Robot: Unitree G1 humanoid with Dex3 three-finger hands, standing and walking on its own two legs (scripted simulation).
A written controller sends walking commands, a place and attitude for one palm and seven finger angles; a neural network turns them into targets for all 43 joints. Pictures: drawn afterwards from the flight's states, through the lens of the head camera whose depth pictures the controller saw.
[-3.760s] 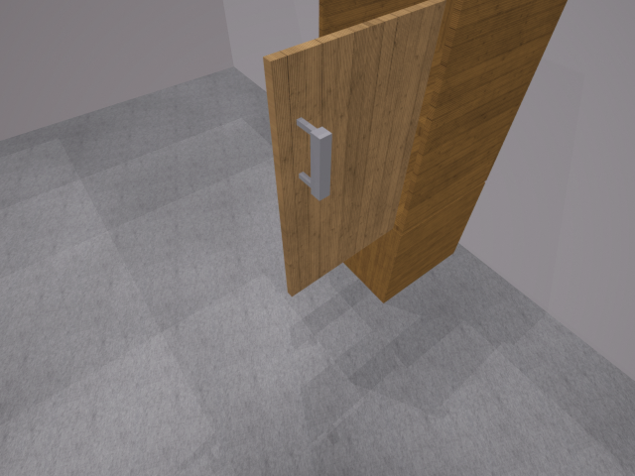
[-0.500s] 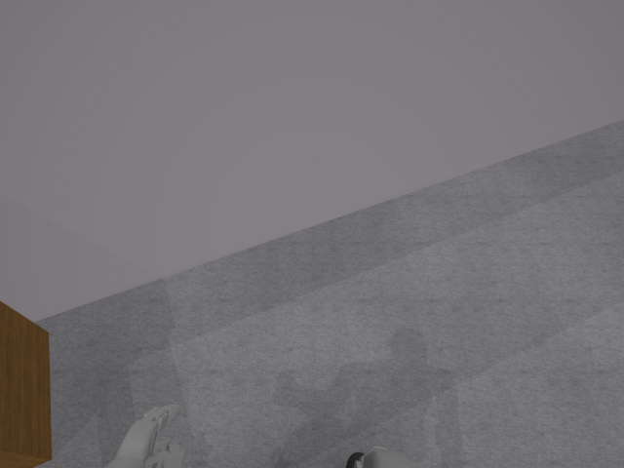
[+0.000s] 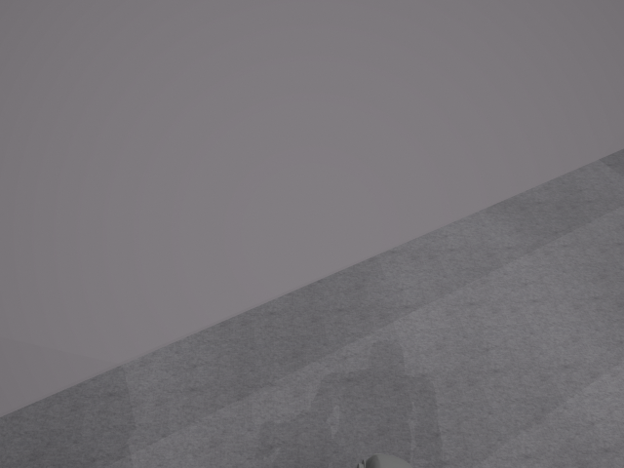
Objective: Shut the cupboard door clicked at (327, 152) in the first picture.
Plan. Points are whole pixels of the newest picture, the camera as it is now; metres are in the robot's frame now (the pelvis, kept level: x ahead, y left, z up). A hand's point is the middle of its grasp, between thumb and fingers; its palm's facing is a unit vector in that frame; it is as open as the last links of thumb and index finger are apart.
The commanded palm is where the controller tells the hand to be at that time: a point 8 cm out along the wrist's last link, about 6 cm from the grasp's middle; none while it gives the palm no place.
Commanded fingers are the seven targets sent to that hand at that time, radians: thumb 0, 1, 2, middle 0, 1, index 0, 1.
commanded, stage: walk to a spot facing it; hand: left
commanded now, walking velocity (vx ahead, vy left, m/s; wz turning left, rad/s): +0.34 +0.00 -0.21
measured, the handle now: out of the picture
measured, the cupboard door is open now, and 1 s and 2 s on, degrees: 92 92 92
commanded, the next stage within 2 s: turn to face it in 0.14 s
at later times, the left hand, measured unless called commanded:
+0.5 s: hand (224, 389) +0.26 +0.16 -0.20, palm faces +0.10 -0.98 -0.18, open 7.3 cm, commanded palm none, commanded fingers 0.00 0.90 0.90 -0.20 -0.30 -0.20 -0.30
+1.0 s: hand (244, 366) +0.29 +0.13 -0.18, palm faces +0.41 -0.88 -0.24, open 7.4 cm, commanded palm none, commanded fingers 0.00 0.90 0.90 -0.20 -0.30 -0.20 -0.30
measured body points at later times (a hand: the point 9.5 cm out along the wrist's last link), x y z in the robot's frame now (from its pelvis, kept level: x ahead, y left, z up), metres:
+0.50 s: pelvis +0.23 -0.03 -0.01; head +0.27 -0.01 +0.43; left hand +0.25 +0.21 -0.18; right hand +0.29 -0.26 -0.16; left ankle +0.24 +0.08 -0.74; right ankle +0.16 -0.15 -0.70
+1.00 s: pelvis +0.32 -0.07 -0.01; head +0.39 -0.04 +0.44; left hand +0.27 +0.18 -0.16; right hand +0.54 -0.27 -0.14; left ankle +0.29 +0.04 -0.72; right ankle +0.32 -0.18 -0.74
